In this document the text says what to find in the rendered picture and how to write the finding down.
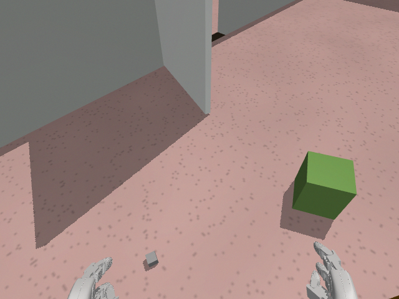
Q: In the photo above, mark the right robot hand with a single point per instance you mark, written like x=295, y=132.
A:
x=337, y=280

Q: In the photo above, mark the left robot hand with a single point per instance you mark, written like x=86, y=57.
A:
x=84, y=288

